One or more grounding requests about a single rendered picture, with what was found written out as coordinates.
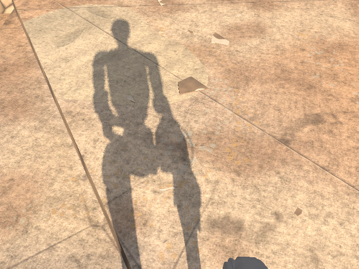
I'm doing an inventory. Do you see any right robot thigh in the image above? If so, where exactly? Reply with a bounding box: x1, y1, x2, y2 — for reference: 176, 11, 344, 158
223, 257, 268, 269

